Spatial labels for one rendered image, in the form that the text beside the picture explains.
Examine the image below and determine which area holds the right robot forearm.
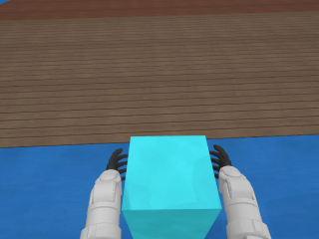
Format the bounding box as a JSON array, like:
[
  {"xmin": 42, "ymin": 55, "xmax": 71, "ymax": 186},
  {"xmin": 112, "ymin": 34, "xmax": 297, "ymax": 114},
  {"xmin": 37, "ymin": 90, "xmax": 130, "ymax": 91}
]
[{"xmin": 218, "ymin": 165, "xmax": 272, "ymax": 239}]

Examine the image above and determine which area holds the carton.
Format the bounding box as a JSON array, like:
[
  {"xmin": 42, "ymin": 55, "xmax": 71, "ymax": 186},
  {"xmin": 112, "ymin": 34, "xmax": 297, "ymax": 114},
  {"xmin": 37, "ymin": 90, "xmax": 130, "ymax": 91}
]
[{"xmin": 122, "ymin": 135, "xmax": 222, "ymax": 239}]

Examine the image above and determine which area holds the right robot hand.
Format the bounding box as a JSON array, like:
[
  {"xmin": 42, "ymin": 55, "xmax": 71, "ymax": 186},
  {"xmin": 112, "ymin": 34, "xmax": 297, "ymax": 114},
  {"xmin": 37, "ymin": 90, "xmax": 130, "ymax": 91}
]
[{"xmin": 209, "ymin": 144, "xmax": 232, "ymax": 179}]

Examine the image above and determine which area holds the left robot forearm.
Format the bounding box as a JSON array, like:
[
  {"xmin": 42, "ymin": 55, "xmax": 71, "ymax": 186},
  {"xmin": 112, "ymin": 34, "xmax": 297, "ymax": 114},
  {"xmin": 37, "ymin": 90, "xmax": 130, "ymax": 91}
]
[{"xmin": 80, "ymin": 169, "xmax": 123, "ymax": 239}]

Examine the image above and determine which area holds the left robot hand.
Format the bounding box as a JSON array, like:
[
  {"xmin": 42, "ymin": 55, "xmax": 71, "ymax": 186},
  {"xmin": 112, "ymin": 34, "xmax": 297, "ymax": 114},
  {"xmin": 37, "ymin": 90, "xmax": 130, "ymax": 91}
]
[{"xmin": 106, "ymin": 148, "xmax": 129, "ymax": 181}]

